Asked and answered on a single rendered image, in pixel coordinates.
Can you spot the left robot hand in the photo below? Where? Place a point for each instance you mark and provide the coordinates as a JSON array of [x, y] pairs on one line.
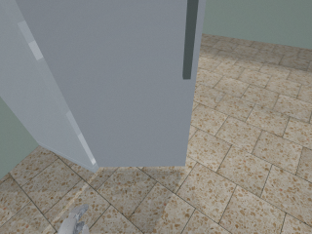
[[71, 225]]

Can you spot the handle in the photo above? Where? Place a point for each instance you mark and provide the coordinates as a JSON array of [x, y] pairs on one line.
[[189, 39]]

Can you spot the fridge door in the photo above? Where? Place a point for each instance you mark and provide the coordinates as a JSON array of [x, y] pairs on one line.
[[119, 66]]

